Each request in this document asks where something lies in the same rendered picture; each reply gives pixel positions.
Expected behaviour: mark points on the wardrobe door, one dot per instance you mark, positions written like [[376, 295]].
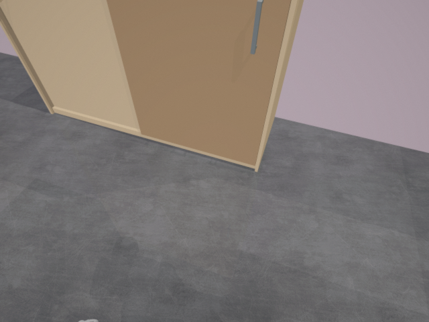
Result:
[[72, 47], [192, 78]]

